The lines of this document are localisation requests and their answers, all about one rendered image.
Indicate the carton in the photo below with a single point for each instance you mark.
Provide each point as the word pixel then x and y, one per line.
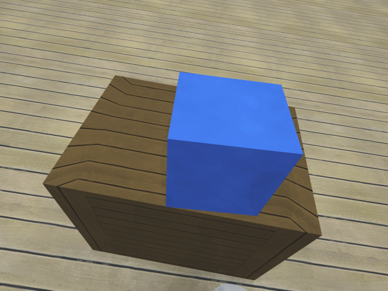
pixel 231 144

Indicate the pedestal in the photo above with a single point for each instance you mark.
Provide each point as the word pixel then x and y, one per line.
pixel 111 183

